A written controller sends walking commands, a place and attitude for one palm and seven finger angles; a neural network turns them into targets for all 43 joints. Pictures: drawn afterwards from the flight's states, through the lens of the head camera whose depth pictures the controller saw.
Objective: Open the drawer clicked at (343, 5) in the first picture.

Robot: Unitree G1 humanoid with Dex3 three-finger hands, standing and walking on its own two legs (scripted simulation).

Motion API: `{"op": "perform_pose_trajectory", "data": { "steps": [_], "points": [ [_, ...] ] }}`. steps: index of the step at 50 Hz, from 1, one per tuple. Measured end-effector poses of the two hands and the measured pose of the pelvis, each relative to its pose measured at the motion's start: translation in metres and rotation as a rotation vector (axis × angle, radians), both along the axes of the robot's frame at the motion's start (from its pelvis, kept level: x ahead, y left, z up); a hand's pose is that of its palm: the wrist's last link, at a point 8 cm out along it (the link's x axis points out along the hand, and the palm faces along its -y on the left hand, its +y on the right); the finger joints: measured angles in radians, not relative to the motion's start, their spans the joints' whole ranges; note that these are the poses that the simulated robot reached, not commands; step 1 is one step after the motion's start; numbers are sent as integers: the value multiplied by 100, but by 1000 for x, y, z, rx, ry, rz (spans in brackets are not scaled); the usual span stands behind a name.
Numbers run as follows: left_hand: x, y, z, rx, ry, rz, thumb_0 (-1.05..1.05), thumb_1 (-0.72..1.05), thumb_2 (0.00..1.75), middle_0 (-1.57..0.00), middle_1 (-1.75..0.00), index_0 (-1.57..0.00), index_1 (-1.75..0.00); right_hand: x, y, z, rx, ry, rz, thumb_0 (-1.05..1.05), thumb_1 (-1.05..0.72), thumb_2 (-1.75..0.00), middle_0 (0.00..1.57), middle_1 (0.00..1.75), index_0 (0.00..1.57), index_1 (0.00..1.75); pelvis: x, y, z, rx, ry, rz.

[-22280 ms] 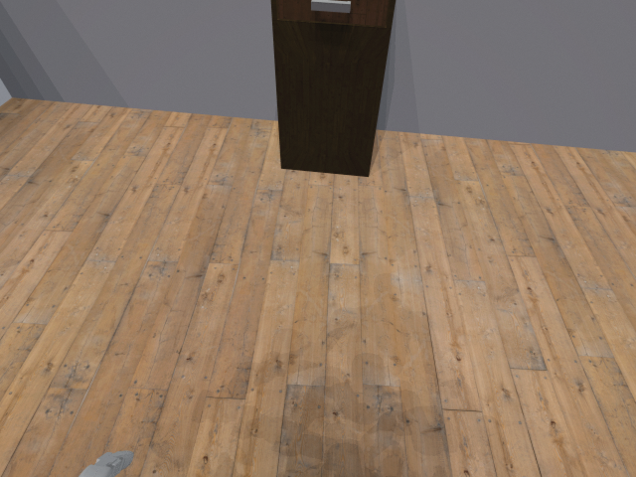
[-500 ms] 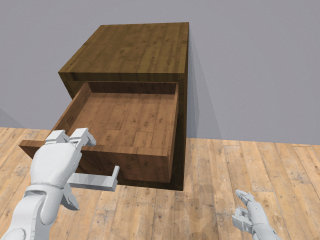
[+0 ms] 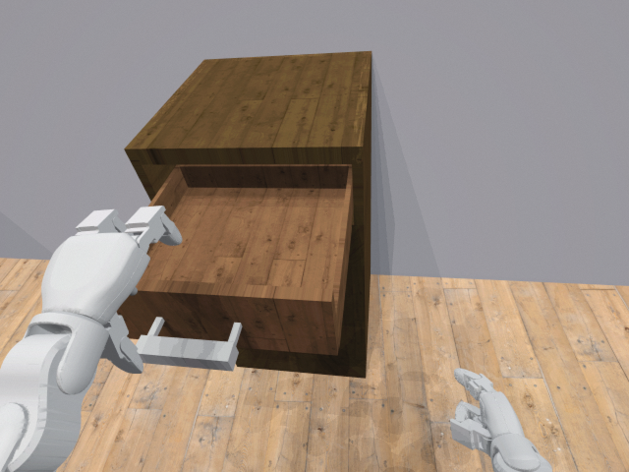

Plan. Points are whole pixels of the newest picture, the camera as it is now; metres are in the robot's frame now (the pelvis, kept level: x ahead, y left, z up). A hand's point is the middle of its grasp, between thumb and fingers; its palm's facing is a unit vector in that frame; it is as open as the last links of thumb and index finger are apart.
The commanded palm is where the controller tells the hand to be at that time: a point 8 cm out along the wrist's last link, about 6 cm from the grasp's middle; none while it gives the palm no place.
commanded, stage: draw the hand back to the body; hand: left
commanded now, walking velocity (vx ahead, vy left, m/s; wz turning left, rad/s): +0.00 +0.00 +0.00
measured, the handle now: (191, 338) +0.27 +0.24 +0.01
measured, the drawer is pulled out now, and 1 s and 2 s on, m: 0.30 0.30 0.30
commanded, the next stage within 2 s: step back with the hand held close in 1.70 s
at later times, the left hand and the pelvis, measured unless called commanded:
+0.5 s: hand (114, 314) +0.21 +0.25 +0.16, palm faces +0.14 -0.08 -0.99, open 13.8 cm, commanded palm +0.17 +0.25 +0.21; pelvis -0.01 +0.00 +0.00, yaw +1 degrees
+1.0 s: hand (119, 302) +0.21 +0.22 +0.19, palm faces +0.43 -0.85 -0.30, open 12.9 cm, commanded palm +0.15 +0.26 +0.20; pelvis +0.01 -0.01 +0.00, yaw +1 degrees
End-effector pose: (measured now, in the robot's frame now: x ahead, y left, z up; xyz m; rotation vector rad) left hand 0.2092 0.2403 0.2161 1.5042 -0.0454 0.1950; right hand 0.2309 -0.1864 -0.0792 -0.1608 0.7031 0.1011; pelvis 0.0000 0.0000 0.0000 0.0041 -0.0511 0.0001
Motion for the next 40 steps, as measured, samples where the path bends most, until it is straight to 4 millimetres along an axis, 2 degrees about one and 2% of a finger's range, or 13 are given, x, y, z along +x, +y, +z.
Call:
{"op": "perform_pose_trajectory", "data": {
  "steps": [5, 11, 15, 21, 30, 36, 40],
  "points": [
    [-1, 9, -9, -39, 63, 35, 0, -49, 30, -31, -120, -32, -120, -5, -2, 0, 0, -2, -1, 1, -91, -90, 20, 30, 20, 30, -4, -1, 0, 0, 1, 3],
    [-7, 0, -21, -38, 89, -39, 0, -49, 30, -32, -120, -32, -120, -12, -9, -1, -41, 0, -5, 1, -91, -90, 20, 30, 20, 30, -5, -2, -1, -2, 1, 7],
    [-12, 1, -17, -17, 48, -61, 0, -49, 30, -32, -120, -32, -120, -16, -13, -3, -54, 7, -10, 1, -91, -90, 20, 30, 20, 30, -5, -2, -1, -4, 1, 7],
    [-19, 13, -7, -13, -5, 0, 0, -49, 30, -32, -120, -32, -120, -16, -13, -6, -42, 16, -14, 1, -91, -90, 20, 30, 20, 30, -5, -1, -1, -4, 7, 8],
    [-27, 10, -19, -27, 69, 7, 0, -49, 30, -32, -120, -32, -120, -9, -6, -2, -28, -10, -7, 1, -91, -90, 20, 30, 20, 30, -5, 1, -2, -3, 8, 9],
    [-39, 15, -13, -5, 38, -1, 0, -49, 30, -32, -120, -32, -120, -6, -4, 4, -37, -30, -1, 1, -91, -90, 20, 30, 20, 30, -2, 1, -2, -7, 6, 9],
    [-45, 25, -13, -619, -170, -64, 0, -47, 31, -31, -119, -32, -119, -9, -4, 10, -41, -98, -30, 1, -91, -90, 20, 30, 20, 30, -3, 0, -2, -12, -21, 16]
  ]
}}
